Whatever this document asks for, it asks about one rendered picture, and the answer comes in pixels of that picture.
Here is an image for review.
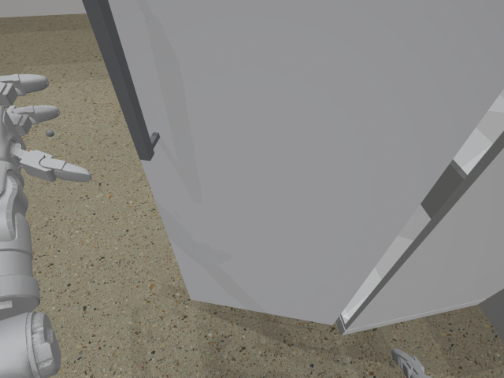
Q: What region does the left robot forearm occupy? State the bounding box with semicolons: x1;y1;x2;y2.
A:
0;161;40;321

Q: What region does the robot left hand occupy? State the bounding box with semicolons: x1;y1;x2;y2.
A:
0;74;91;183

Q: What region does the handle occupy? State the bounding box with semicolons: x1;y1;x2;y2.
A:
82;0;160;161

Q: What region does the left robot upper arm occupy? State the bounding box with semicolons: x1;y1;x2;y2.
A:
0;311;61;378

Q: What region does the robot right hand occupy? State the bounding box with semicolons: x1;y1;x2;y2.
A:
391;348;431;378

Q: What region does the fridge door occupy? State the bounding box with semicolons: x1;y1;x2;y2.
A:
108;0;504;325

